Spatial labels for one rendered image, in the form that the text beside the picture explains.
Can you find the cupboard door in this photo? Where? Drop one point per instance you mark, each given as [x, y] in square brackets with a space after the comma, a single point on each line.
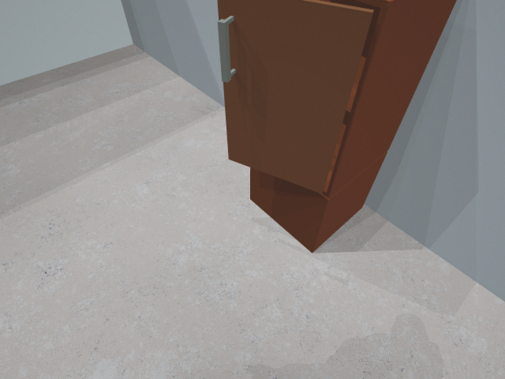
[296, 62]

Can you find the handle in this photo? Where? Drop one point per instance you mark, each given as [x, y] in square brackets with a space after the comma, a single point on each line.
[224, 49]

